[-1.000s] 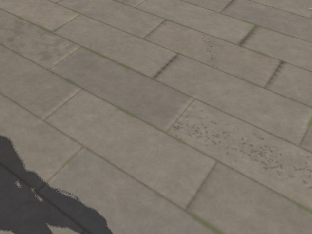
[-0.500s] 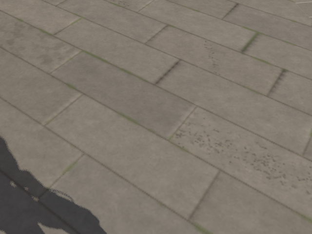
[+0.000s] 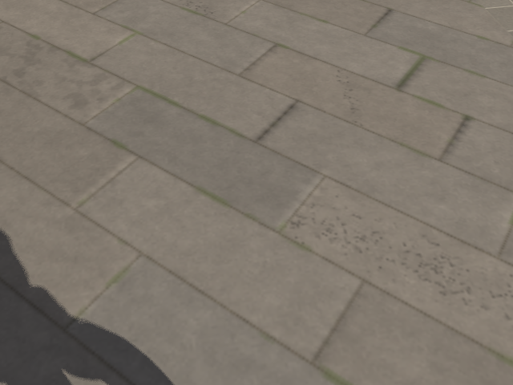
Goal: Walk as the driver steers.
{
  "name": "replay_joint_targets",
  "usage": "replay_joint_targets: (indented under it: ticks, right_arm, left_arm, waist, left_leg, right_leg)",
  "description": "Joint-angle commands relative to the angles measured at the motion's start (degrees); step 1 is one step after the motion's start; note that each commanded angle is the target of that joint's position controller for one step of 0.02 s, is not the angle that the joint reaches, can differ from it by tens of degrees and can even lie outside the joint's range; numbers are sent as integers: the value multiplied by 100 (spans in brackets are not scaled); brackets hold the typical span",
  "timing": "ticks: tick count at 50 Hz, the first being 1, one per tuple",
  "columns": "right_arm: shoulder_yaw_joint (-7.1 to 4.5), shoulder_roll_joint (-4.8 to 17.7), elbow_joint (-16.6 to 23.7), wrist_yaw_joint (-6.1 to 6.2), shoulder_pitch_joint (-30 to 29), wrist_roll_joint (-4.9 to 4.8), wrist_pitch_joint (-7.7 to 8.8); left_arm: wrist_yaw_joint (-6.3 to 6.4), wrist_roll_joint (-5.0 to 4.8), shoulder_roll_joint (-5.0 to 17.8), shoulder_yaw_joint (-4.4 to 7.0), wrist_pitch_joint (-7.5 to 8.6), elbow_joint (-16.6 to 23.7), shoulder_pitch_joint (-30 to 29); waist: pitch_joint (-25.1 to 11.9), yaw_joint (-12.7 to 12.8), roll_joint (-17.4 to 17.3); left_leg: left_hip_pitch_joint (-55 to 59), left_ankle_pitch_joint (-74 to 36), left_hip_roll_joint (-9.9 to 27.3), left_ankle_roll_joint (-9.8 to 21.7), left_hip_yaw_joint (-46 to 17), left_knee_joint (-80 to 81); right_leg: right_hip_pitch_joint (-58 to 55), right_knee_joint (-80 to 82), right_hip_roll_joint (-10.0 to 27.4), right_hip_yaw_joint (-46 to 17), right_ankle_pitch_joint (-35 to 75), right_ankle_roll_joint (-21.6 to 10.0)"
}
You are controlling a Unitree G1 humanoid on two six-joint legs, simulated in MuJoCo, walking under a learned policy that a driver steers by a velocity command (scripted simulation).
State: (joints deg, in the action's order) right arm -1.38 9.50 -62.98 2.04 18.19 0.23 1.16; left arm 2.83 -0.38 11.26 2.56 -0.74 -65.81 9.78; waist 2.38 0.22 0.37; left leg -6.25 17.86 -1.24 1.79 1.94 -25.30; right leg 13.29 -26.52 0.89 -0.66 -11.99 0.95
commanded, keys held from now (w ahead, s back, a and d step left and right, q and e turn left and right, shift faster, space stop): w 0.46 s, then w+q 0.54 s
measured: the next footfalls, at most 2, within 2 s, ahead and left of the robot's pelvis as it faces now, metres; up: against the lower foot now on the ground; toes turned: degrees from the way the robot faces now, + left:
right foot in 0.32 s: +0.13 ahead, -0.16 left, +0.00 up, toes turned -3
left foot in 0.84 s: +0.49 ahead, +0.07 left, +0.00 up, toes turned +12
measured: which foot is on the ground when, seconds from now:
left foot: down 0.00-0.34, up 0.36-0.82, down 0.84-1.00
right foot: down 0.00-0.06, up 0.08-0.30, down 0.32-0.86, up 0.88-1.00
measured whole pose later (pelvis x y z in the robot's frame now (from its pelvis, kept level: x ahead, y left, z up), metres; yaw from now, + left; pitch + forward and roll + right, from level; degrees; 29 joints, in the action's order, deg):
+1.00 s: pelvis +0.41 +0.00 -0.01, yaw +15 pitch +1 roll +1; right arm -4.4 14.4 -48.8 -2.3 12.0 -0.5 4.4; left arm 0.5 -0.8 14.8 2.5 8.2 -50.8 11.4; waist 3.0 -0.6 0.6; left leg -18.3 7.4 -7.2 6.8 0.7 -24.8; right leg 27.2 -71.1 4.5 -3.7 -20.0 -1.3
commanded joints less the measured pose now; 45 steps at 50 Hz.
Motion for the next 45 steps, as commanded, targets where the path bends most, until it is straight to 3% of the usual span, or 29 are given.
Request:
replay_joint_targets:
  ticks: [1,3,4,5,6,7,9,12,14,15,16,17,18,19,20,21,22,23,25,30,36,39,40,41,42,43,44,45]
  right_arm:
    - [-74,474,16,23,549,-3,19]
    - [-189,794,53,63,605,-87,-11]
    - [-249,973,98,77,720,-130,5]
    - [-331,1194,148,82,740,-162,55]
    - [-374,1249,184,85,762,-145,127]
    - [-365,1146,202,73,797,-95,208]
    - [-343,982,289,26,703,-140,302]
    - [-372,1110,386,-35,573,-175,276]
    - [-379,1167,426,-65,476,-209,238]
    - [-360,1162,461,-71,437,-198,255]
    - [-304,1027,530,-83,228,-184,297]
    - [-176,567,782,-93,62,-106,357]
    - [-152,365,950,-85,51,-220,464]
    - [-205,630,1005,-113,-61,-368,539]
    - [-223,779,1050,-154,-224,-368,579]
    - [-261,802,1001,-139,-213,-302,586]
    - [-321,892,987,-122,-222,-222,561]
    - [-354,910,954,-141,-181,-202,510]
    - [-346,741,925,-187,-233,-210,400]
    - [-256,523,1385,-261,-1345,-209,344]
    - [-135,445,1866,-504,-2355,-200,373]
    - [-241,697,2009,-617,-2163,-198,393]
    - [-343,901,1939,-637,-1683,-209,379]
    - [-493,1194,1747,-634,-836,-217,360]
    - [-682,1573,1568,-548,48,-208,311]
    - [-782,2103,1539,-465,478,-141,280]
    - [-679,1844,1541,-420,576,-81,287]
    - [-588,1500,1529,-398,366,-50,334]
  left_arm:
    - [20,7,463,54,31,61,234]
    - [27,-45,481,78,42,84,191]
    - [12,-46,484,81,96,199,-12]
    - [-32,-58,432,63,188,345,-217]
    - [-86,-92,424,58,284,462,-406]
    - [-135,-137,480,82,364,541,-511]
    - [-218,-193,529,112,507,595,-456]
    - [-307,-183,393,111,627,589,-427]
    - [-339,-196,388,164,602,281,348]
    - [-314,-184,514,251,567,89,908]
    - [-285,-181,734,356,562,-48,1585]
    - [-233,-115,1390,487,581,-90,2358]
    - [-328,16,1401,401,694,-138,2502]
    - [-350,-3,1136,279,788,33,1799]
    - [-389,-31,798,172,828,225,1268]
    - [-429,-17,724,108,830,361,863]
    - [-440,1,652,67,822,423,723]
    - [-428,24,538,25,790,409,792]
    - [-343,62,602,23,762,322,1148]
    - [-173,138,784,39,727,404,1332]
    - [-132,41,861,79,661,419,1735]
    - [-77,46,1124,149,552,588,1536]
    - [-45,75,1213,176,493,668,1450]
    - [-34,78,1305,194,443,771,1295]
    - [-39,75,1330,177,466,923,1180]
    - [-186,159,489,-72,630,1181,1752]
    - [-300,-32,596,-85,945,1309,1434]
    - [-340,-239,1024,50,1099,1580,732]
  waist:
    - [-37,-1,-131]
    - [228,-92,-479]
    - [475,-209,-730]
    - [730,-281,-1008]
    - [952,-339,-1020]
    - [1060,-345,-887]
    - [953,-238,-603]
    - [613,-153,-635]
    - [379,219,-587]
    - [178,464,-511]
    - [-72,838,-160]
    - [-466,993,1438]
    - [-756,838,1769]
    - [-170,513,991]
    - [143,369,608]
    - [276,181,347]
    - [332,81,350]
    - [300,27,420]
    - [287,39,400]
    - [464,206,252]
    - [662,400,169]
    - [207,45,503]
    - [-149,-246,677]
    - [-631,-691,753]
    - [-1102,-1144,490]
    - [-1920,-624,-1067]
    - [-2604,-716,-927]
    - [-1773,-785,-736]
  left_leg:
    - [-660,-280,309,73,-310,695]
    - [-774,1820,520,402,-756,999]
    - [-744,2731,980,689,-1389,1355]
    - [-726,3112,1620,1030,-2168,1715]
    - [-628,2933,2043,1289,-2678,1919]
    - [-274,2484,2233,1394,-2871,1942]
    - [354,1588,2092,1217,-2469,1758]
    - [-149,714,1503,919,-1417,1521]
    - [-1092,608,1216,819,-982,1049]
    - [-1428,66,1062,735,-849,589]
    - [-1821,-670,790,498,-459,-586]
    - [-2841,49,185,26,271,-2992]
    - [-3633,1381,-220,30,-486,-4459]
    - [-4217,1047,239,214,-826,-5103]
    - [-4267,408,526,372,-769,-5084]
    - [-4075,-140,750,403,-666,-4764]
    - [-3777,-449,907,382,-622,-4350]
    - [-3483,-642,967,337,-546,-4102]
    - [-3499,-958,959,205,-378,-3842]
    - [-3766,-1984,749,79,-390,-2288]
    - [-3584,-2172,498,327,71,-1031]
    - [-2850,-1415,57,626,513,-996]
    - [-2259,-1135,-159,745,631,-1061]
    - [-1114,-1192,-361,907,640,-848]
    - [573,-1237,-85,1155,-92,-613]
    - [2939,-364,1584,2237,-3240,-462]
    - [3318,71,2163,2521,-5234,734]
    - [2814,-190,1892,2087,-4329,896]
  right_leg:
    - [-482,191,47,-32,385,-196]
    - [90,-447,-321,384,-1261,-215]
    - [705,-976,-371,501,-1584,-232]
    - [1212,-1625,-191,449,-1426,-300]
    - [1757,-2209,84,219,-1462,-372]
    - [2371,-2690,289,17,-1691,-425]
    - [2846,-2521,538,-112,-1622,-499]
    - [1460,-1277,252,417,-1120,-419]
    - [-175,-620,-165,846,-197,-313]
    - [-937,-528,-370,922,-126,-314]
    - [-1686,-230,-42,370,-255,-482]
    - [-2414,819,1487,-2063,-1048,-1116]
    - [-2495,1795,2261,-4401,-1832,-1813]
    - [-2072,1749,2328,-4033,-2322,-1737]
    - [-1637,1728,2034,-3171,-2143,-1476]
    - [-1260,1801,1747,-2429,-1506,-1281]
    - [-979,1864,1504,-1835,-822,-1128]
    - [-827,1914,1284,-1367,-328,-1019]
    - [-899,1955,1140,-748,672,-999]
    - [-898,2135,1070,128,1530,-954]
    - [-1683,1952,1320,827,2319,-853]
    - [-2229,897,1456,1088,5239,-719]
    - [-2296,121,1463,1155,6136,-665]
    - [-1988,-1009,1384,1200,6354,-578]
    - [-772,-2543,1167,1180,5200,-385]
    - [1923,-5082,55,925,7,-14]
    - [2737,-6078,-422,-400,-1902,-136]
    - [3297,-5997,-33,-670,-1502,-330]
Keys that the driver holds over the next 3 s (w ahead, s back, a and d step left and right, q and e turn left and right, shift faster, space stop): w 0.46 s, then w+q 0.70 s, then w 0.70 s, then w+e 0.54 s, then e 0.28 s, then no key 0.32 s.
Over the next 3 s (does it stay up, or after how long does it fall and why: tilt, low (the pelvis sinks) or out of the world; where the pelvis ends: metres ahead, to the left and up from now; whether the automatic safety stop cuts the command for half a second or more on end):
stays up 1.33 0.29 -0.01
